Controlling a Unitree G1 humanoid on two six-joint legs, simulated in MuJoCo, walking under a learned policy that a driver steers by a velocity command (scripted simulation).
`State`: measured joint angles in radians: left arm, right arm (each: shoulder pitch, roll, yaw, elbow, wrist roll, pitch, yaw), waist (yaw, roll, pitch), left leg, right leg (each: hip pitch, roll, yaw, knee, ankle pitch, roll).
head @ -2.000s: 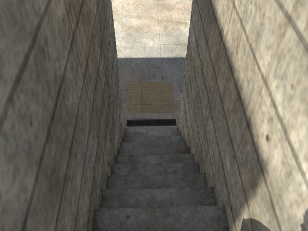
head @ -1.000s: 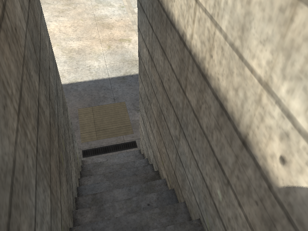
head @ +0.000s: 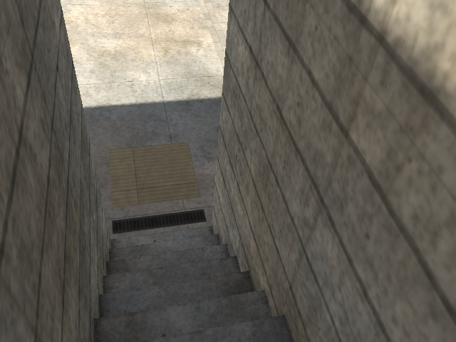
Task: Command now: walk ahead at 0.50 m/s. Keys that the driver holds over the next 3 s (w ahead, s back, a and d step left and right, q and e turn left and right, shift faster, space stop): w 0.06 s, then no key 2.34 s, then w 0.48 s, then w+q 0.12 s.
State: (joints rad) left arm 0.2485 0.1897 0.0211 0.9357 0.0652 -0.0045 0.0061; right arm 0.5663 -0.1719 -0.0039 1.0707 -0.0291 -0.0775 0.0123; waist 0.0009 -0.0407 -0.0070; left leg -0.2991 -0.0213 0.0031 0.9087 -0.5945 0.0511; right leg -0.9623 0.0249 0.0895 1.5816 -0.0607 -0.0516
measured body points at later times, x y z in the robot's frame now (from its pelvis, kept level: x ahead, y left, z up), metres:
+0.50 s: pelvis +0.23 +0.02 -0.17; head +0.22 +0.00 +0.28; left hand +0.19 +0.25 -0.32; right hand +0.31 -0.22 -0.32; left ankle +0.35 +0.19 -0.82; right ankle +0.22 -0.07 -0.90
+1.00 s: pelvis +0.31 +0.11 -0.34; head +0.31 +0.13 +0.10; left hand +0.34 +0.35 -0.50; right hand +0.22 -0.12 -0.49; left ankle +0.37 +0.20 -1.10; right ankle +0.23 -0.06 -0.87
